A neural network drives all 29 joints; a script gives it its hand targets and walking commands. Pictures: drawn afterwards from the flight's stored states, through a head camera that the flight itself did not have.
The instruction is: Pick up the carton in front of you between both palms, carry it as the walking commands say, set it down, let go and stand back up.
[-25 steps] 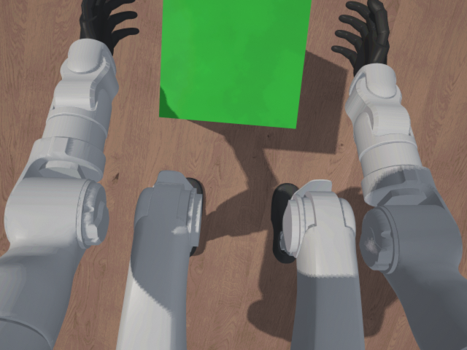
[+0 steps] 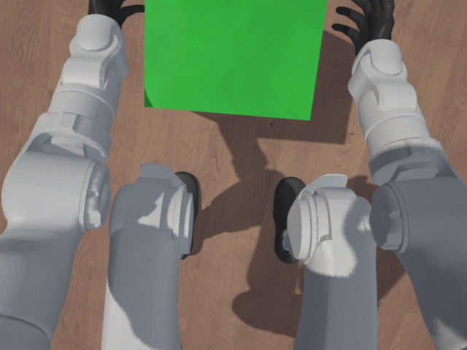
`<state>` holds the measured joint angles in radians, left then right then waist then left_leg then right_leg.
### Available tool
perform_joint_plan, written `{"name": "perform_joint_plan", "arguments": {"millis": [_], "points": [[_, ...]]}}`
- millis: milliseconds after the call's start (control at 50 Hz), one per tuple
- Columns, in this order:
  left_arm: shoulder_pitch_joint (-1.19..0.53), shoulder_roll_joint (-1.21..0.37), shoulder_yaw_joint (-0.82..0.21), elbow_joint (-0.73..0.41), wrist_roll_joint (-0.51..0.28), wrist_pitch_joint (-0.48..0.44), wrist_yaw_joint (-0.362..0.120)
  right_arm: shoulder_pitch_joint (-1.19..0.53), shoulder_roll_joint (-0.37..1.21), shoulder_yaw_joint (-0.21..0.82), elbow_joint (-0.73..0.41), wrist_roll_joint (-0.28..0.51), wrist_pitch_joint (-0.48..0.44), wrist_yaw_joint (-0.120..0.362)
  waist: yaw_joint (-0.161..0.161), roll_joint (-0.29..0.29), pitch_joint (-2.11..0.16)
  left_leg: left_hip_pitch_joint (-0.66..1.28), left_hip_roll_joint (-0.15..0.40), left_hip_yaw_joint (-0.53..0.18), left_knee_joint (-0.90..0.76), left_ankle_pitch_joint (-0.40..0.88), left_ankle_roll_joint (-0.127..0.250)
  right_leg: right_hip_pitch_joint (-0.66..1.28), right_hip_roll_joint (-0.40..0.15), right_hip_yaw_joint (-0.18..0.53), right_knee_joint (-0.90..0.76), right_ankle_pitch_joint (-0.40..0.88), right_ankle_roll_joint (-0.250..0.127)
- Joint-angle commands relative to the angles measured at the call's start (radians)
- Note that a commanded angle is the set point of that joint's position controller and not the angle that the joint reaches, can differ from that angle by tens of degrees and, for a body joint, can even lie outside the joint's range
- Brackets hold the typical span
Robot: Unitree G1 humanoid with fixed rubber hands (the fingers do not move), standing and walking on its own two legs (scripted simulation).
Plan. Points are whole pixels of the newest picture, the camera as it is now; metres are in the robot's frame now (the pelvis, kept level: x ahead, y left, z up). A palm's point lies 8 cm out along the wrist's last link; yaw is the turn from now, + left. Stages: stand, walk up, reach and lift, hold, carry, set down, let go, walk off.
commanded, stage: reach and lift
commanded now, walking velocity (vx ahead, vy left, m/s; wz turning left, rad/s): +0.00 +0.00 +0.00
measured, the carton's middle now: (231, 48) +0.50 +0.04 -0.25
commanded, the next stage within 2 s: none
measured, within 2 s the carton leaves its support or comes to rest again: leaves its support in 0.52 s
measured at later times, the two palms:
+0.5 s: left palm (129, 10) +0.51 +0.18 -0.17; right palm (353, 29) +0.52 -0.12 -0.17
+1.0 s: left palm out of the picture +0.47 +0.18 +0.01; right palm (453, 16) +0.48 -0.12 +0.02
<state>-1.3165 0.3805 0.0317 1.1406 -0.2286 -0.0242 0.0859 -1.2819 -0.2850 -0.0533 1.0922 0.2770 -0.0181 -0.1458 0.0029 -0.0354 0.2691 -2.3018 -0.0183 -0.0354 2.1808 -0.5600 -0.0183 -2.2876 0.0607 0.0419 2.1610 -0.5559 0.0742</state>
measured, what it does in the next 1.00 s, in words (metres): rises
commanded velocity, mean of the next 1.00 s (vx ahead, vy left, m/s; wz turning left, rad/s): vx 0.00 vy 0.00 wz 0.00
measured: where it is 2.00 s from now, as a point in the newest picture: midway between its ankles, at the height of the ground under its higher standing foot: (234, 232)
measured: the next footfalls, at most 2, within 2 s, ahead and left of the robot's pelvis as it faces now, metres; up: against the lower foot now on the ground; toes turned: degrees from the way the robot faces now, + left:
none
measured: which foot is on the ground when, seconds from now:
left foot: down 0.00-1.00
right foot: down 0.00-1.00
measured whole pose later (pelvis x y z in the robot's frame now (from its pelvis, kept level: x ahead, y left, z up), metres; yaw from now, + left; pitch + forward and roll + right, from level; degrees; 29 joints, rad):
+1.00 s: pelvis -0.01 -0.01 +0.08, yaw +2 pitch +41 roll -1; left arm -1.06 0.09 0.37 0.85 0.15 0.29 0.05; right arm -1.02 0.02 -0.48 0.77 -0.14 0.27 -0.10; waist 0.00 -0.03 -0.13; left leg -2.10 -0.11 -0.09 1.88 -0.50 -0.06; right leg -2.08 0.13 0.08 1.88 -0.52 0.08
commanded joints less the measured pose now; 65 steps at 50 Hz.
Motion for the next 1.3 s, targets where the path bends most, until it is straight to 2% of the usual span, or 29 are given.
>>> {"name": "perform_joint_plan", "arguments": {"millis": [0, 100, 200, 240, 260, 280, 360, 400, 460, 580, 640, 700, 780, 840, 940, 960, 980, 1020, 1160, 1280], "points": [[-0.194, 0.084, 0.014, -0.073, 0.005, -0.019, 0.000, -0.142, -0.046, -0.025, -0.074, -0.017, -0.024, -0.002, 0.018, 0.074, -1.093, 0.640, 0.000, 0.035, -0.194, 0.333, -0.013, 0.462, 0.000, -0.096, -0.147, 0.270, -0.010], [-0.228, 0.048, -0.019, -0.086, -0.008, -0.023, 0.001, -0.179, -0.002, 0.000, -0.078, -0.007, -0.031, -0.006, 0.019, 0.067, -1.093, 0.610, -0.003, 0.040, -0.208, 0.307, -0.012, 0.482, 0.001, -0.090, -0.160, 0.261, -0.012], [-0.296, -0.068, -0.066, -0.084, 0.000, -0.033, 0.002, -0.242, 0.139, 0.039, -0.069, -0.006, -0.036, -0.006, 0.037, 0.057, -1.084, 0.585, -0.013, 0.043, -0.224, 0.267, -0.004, 0.516, 0.020, -0.085, -0.173, 0.235, -0.017], [-0.308, -0.104, -0.065, -0.057, 0.008, -0.036, 0.003, -0.243, 0.147, 0.019, -0.031, -0.035, -0.039, -0.013, 0.015, 0.067, -1.074, 0.576, -0.016, 0.041, -0.227, 0.246, -0.007, 0.518, 0.026, -0.085, -0.180, 0.228, -0.017], [-0.338, -0.174, -0.091, -0.069, 0.007, -0.038, -0.007, -0.270, 0.209, 0.032, -0.039, -0.044, -0.041, -0.006, 0.009, 0.073, -1.071, 0.581, -0.021, 0.038, -0.226, 0.242, -0.004, 0.516, 0.033, -0.087, -0.180, 0.226, -0.019], [-0.397, -0.308, -0.136, -0.082, 0.001, -0.037, -0.027, -0.341, 0.346, 0.071, -0.055, -0.044, -0.041, 0.015, 0.016, 0.074, -1.083, 0.582, -0.027, 0.034, -0.226, 0.255, 0.001, 0.504, 0.043, -0.090, -0.176, 0.236, -0.023], [-0.585, -0.736, -0.191, -0.093, 0.033, 0.003, -0.132, -0.537, 0.750, 0.113, -0.070, -0.108, -0.003, 0.124, 0.020, 0.055, -1.059, 0.525, -0.065, 0.043, -0.204, 0.234, -0.001, 0.474, 0.076, -0.105, -0.150, 0.214, -0.035], [-0.605, -0.824, -0.166, -0.115, 0.058, 0.019, -0.161, -0.570, 0.841, 0.105, -0.094, -0.135, 0.019, 0.154, 0.011, 0.032, -1.052, 0.518, -0.075, 0.057, -0.197, 0.227, -0.002, 0.459, 0.089, -0.118, -0.143, 0.207, -0.031], [-0.621, -0.927, -0.177, -0.189, 0.054, 0.042, -0.193, -0.592, 0.966, 0.121, -0.161, -0.124, 0.043, 0.188, 0.032, 0.023, -1.141, 0.553, -0.091, 0.085, -0.180, 0.292, 0.003, 0.521, 0.100, -0.128, -0.127, 0.271, -0.031], [-0.606, -1.094, -0.270, -0.440, 0.005, 0.089, -0.184, -0.589, 1.158, 0.249, -0.367, -0.054, 0.095, 0.191, 0.066, 0.049, -1.563, 0.822, -0.108, 0.123, -0.168, 0.499, -0.008, 0.700, 0.120, -0.144, -0.118, 0.439, -0.024], [-0.559, -1.164, -0.303, -0.569, 0.022, 0.138, -0.181, -0.577, 1.204, 0.299, -0.509, -0.062, 0.137, 0.193, 0.064, 0.063, -1.714, 0.914, -0.125, 0.135, -0.198, 0.511, -0.015, 0.750, 0.130, -0.152, -0.157, 0.422, -0.022], [-0.498, -1.228, -0.306, -0.622, 0.059, 0.196, -0.194, -0.540, 1.233, 0.303, -0.576, -0.104, 0.186, 0.201, 0.046, 0.061, -1.683, 0.888, -0.140, 0.139, -0.253, 0.411, -0.014, 0.728, 0.137, -0.160, -0.213, 0.328, -0.026], [-0.411, -1.303, -0.233, -0.483, 0.138, 0.263, -0.229, -0.449, 1.273, 0.219, -0.452, -0.198, 0.246, 0.224, 0.017, 0.065, -1.370, 0.716, -0.139, 0.126, -0.362, 0.151, -0.007, 0.599, 0.130, -0.154, -0.316, 0.112, -0.045], [-0.380, -1.319, -0.146, -0.384, 0.207, 0.293, -0.249, -0.416, 1.279, 0.119, -0.362, -0.279, 0.276, 0.243, 0.005, 0.069, -1.247, 0.670, -0.138, 0.118, -0.433, 0.057, 0.000, 0.571, 0.130, -0.144, -0.385, 0.034, -0.055], [-0.360, -1.334, -0.058, -0.339, 0.279, 0.300, -0.266, -0.402, 1.305, 0.044, -0.310, -0.338, 0.289, 0.271, 0.018, 0.054, -1.274, 0.733, -0.144, 0.112, -0.518, 0.075, 0.005, 0.617, 0.132, -0.130, -0.475, 0.051, -0.053], [-0.337, -1.343, -0.056, -0.326, 0.288, 0.299, -0.263, -0.390, 1.316, 0.045, -0.312, -0.346, 0.285, 0.262, 0.024, 0.055, -1.278, 0.733, -0.146, 0.117, -0.535, 0.079, 0.002, 0.645, 0.132, -0.127, -0.491, 0.058, -0.051], [-0.349, -1.349, -0.055, -0.344, 0.288, 0.296, -0.266, -0.378, 1.316, 0.045, -0.312, -0.352, 0.288, 0.267, 0.010, 0.046, -1.298, 0.765, -0.145, 0.111, -0.546, 0.091, 0.004, 0.658, 0.133, -0.127, -0.508, 0.069, -0.048], [-0.331, -1.366, -0.062, -0.355, 0.293, 0.300, -0.270, -0.359, 1.336, 0.055, -0.322, -0.351, 0.292, 0.276, 0.017, 0.050, -1.337, 0.813, -0.147, 0.111, -0.574, 0.116, 0.002, 0.694, 0.134, -0.125, -0.537, 0.088, -0.046], [-0.242, -1.434, -0.171, -0.450, 0.250, 0.315, -0.274, -0.259, 1.395, 0.172, -0.399, -0.304, 0.306, 0.294, 0.020, 0.054, -1.444, 0.993, -0.153, 0.106, -0.654, 0.227, -0.011, 0.833, 0.135, -0.119, -0.625, 0.176, -0.037], [-0.143, -1.463, -0.267, -0.515, 0.206, 0.323, -0.268, -0.156, 1.428, 0.272, -0.455, -0.258, 0.315, 0.294, 0.021, 0.050, -1.442, 1.115, -0.155, 0.094, -0.734, 0.287, -0.020, 0.966, 0.136, -0.106, -0.711, 0.234, -0.030]]}}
